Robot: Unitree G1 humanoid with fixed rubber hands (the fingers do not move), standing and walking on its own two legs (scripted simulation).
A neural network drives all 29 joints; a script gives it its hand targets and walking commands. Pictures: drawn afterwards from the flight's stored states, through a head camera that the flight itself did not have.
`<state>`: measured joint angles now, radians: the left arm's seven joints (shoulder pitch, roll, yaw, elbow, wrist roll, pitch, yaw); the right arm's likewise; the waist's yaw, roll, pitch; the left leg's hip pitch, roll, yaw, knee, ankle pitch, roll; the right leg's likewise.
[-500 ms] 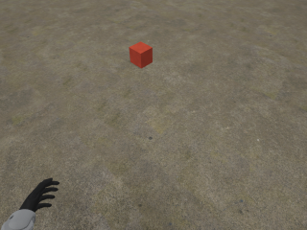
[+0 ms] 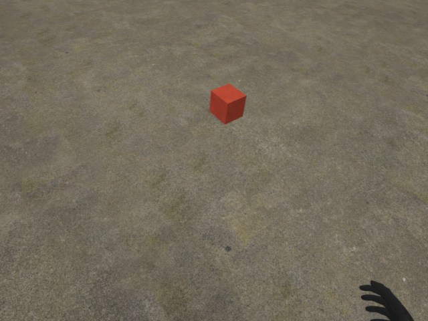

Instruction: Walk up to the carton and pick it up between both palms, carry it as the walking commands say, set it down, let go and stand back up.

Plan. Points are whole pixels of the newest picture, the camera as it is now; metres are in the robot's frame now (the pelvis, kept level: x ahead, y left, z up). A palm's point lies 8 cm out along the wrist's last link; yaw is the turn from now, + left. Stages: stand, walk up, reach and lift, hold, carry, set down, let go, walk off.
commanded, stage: walk up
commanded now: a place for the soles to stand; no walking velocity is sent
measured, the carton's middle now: (227, 103) +1.67 -0.02 -0.67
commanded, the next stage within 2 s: none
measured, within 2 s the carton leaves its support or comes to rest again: neither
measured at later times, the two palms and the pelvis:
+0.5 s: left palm (108, 189) +0.41 +0.28 -0.05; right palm (390, 258) +0.32 -0.38 -0.09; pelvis +0.27 -0.05 +0.00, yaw +1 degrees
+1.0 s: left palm (118, 144) +0.59 +0.32 -0.08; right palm (354, 158) +0.59 -0.36 -0.05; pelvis +0.50 -0.01 +0.01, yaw +0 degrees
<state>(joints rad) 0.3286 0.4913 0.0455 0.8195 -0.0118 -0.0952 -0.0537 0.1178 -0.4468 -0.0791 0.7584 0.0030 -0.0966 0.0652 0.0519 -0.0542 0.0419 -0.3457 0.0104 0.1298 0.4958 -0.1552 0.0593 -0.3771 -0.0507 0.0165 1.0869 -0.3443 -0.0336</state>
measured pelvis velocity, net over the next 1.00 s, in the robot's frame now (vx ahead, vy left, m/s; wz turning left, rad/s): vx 0.50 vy -0.01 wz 0.00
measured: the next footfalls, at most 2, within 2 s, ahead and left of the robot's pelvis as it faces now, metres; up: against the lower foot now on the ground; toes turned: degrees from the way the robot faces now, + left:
right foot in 0.34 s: +0.36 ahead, -0.15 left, +0.00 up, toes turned -5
left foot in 0.74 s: +0.56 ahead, +0.11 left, +0.00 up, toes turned +7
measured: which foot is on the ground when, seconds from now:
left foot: down 0.00-0.34, up 0.36-0.72, down 0.74-1.00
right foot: up 0.00-0.32, down 0.34-0.76, up 0.78-1.00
